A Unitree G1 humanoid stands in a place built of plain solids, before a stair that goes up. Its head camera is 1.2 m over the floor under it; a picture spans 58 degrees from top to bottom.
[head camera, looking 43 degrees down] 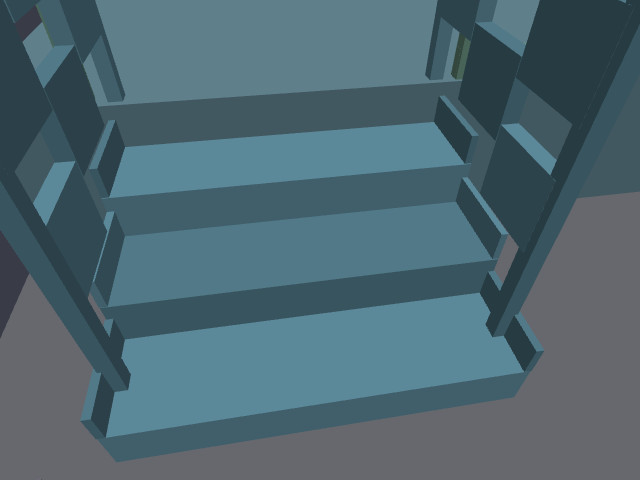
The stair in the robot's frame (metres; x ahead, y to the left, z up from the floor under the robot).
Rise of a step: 0.15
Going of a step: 0.28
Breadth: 1.12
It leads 9 degrees to the left of straight ahead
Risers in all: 4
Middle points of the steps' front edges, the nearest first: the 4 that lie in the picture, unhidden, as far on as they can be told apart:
0.52 -0.02 0.15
0.80 0.03 0.30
1.07 0.07 0.44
1.35 0.12 0.59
